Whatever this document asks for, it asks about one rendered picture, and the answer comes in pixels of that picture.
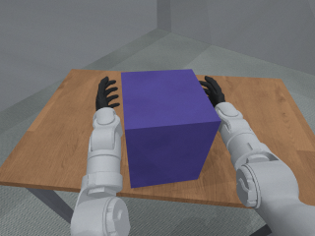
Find left robot hand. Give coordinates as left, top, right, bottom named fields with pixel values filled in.
left=95, top=76, right=120, bottom=111

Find right robot forearm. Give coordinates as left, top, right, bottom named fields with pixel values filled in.
left=215, top=102, right=299, bottom=197

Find right robot hand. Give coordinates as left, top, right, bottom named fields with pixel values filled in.
left=199, top=76, right=226, bottom=108

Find left robot upper arm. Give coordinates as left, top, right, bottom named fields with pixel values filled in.
left=71, top=196, right=131, bottom=236

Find table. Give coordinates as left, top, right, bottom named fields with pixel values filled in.
left=0, top=69, right=315, bottom=236

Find carton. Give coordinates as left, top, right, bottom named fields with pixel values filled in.
left=121, top=69, right=221, bottom=189

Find right robot upper arm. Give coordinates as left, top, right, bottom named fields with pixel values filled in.
left=236, top=160, right=315, bottom=236

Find left robot forearm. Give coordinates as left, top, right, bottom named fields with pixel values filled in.
left=70, top=107, right=123, bottom=236

